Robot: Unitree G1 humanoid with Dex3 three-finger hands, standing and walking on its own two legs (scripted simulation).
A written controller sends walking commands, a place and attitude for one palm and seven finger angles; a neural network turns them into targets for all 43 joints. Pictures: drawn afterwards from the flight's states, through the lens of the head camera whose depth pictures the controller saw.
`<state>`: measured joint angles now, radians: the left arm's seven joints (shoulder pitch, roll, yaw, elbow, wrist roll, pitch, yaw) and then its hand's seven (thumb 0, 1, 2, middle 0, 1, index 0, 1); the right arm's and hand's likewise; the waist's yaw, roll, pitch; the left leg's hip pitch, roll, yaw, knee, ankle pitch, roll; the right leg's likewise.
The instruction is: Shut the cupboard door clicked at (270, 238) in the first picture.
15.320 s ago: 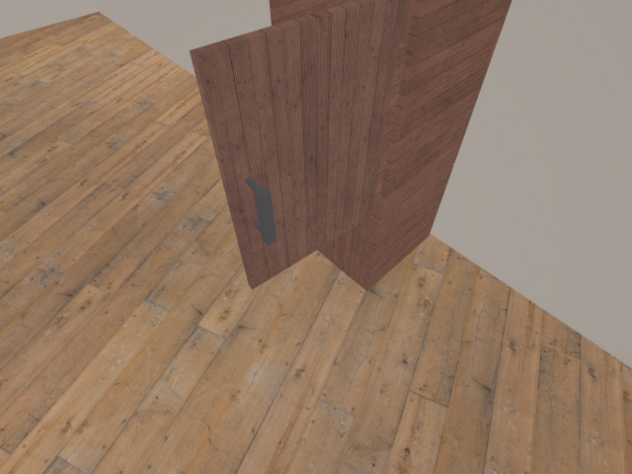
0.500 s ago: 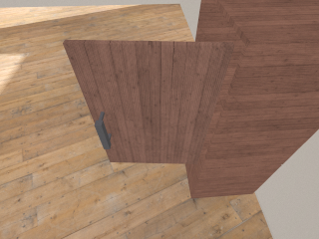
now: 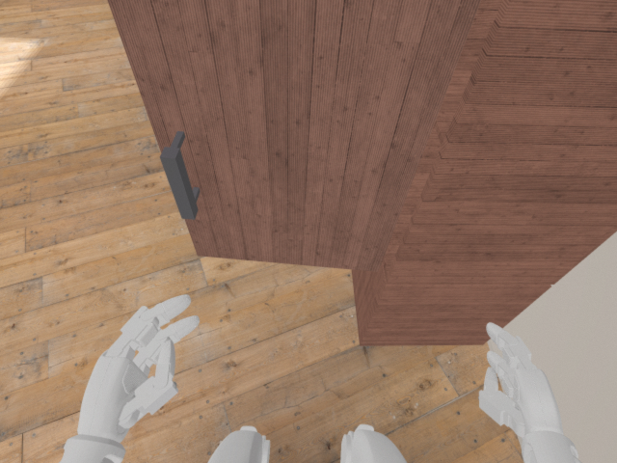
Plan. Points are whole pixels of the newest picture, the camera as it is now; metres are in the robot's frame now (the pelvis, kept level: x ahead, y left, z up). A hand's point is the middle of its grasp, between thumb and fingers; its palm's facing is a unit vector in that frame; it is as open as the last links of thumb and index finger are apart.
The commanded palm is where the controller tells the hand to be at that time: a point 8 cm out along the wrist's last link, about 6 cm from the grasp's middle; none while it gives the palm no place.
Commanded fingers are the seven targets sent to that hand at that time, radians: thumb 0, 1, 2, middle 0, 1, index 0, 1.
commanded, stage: raise the hand and make a fist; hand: left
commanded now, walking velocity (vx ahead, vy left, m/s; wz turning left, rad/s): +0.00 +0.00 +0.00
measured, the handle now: (184, 176) +0.52 +0.24 +0.03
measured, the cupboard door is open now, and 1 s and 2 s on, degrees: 84 84 84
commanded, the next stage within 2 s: bring the fist close to the handle in 1.54 s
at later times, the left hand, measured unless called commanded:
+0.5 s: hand (143, 374) +0.21 +0.20 +0.03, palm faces +0.01 -1.00 -0.03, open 4.0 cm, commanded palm +0.18 +0.25 +0.03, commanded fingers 0.00 0.90 0.90 -1.01 -1.18 -1.01 -1.18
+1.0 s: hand (126, 368) +0.22 +0.22 +0.03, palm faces -0.01 -1.00 -0.03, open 3.1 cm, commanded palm +0.20 +0.28 +0.03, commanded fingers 0.00 0.90 0.90 -1.30 -1.50 -1.30 -1.50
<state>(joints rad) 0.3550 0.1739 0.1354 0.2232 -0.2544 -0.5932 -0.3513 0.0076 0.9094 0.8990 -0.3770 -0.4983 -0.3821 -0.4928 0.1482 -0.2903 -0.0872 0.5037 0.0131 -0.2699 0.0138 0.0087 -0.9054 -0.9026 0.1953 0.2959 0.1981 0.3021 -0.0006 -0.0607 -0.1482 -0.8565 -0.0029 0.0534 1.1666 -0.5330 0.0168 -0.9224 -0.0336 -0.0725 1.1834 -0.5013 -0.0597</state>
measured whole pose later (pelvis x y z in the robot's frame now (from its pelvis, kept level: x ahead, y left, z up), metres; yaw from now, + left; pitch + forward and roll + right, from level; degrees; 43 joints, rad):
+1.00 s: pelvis +0.00 +0.04 -0.01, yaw +0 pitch +18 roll -4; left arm 0.40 0.24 0.14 -0.04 -0.27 -0.41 -0.27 0.02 0.90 0.90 -1.25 -1.46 -1.26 -1.45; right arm 0.21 -0.23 0.03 0.44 0.01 -0.16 -0.03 0.01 -0.90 -0.90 0.20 0.30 0.20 0.30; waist 0.01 0.03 -0.17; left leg -1.00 0.00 0.00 1.29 -0.60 0.06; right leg -1.00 -0.03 -0.12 1.20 -0.51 -0.01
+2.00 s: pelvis +0.01 +0.02 -0.01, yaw +1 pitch +19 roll -2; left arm 0.12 0.26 0.18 0.16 -0.28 -0.38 -0.29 0.02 0.90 0.90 -1.30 -1.50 -1.30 -1.50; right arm 0.23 -0.25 0.02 0.51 0.02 -0.15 -0.05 0.01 -0.90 -0.90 0.20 0.30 0.20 0.30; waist -0.01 0.03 -0.17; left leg -1.00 0.01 0.00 1.27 -0.59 0.03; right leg -1.02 -0.02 -0.12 1.20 -0.51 -0.04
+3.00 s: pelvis +0.01 +0.02 +0.00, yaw -1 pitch +21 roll -1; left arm -0.45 0.29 0.28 0.80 -0.17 -0.51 -0.20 0.02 0.90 0.90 -1.30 -1.50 -1.30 -1.50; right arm 0.31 -0.26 0.00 0.62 0.01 -0.02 -0.01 0.01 -0.90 -0.90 0.20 0.30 0.20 0.30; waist -0.08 0.02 -0.15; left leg -1.00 0.01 0.04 1.18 -0.55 0.04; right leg -1.04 -0.02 -0.08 1.13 -0.46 -0.03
